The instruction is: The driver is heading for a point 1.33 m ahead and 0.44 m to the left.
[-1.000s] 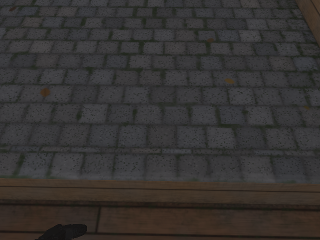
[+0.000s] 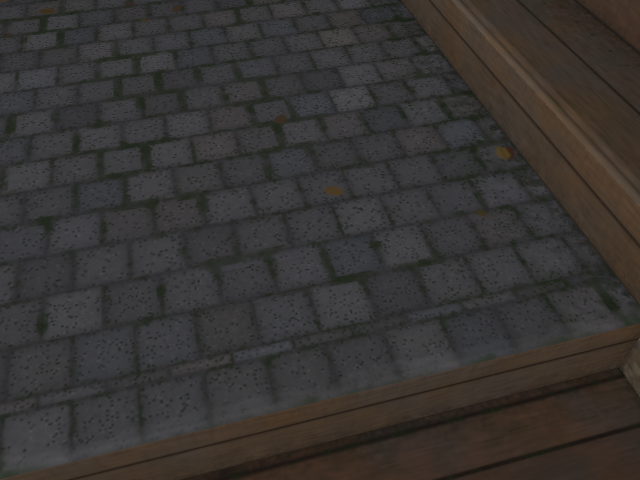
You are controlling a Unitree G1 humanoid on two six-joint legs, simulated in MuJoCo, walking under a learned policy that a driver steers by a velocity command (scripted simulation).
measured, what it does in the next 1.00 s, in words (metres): climbs, turning left: left foot 0.16 m higher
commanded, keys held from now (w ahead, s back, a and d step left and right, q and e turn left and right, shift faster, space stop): w+q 0.92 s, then w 0.08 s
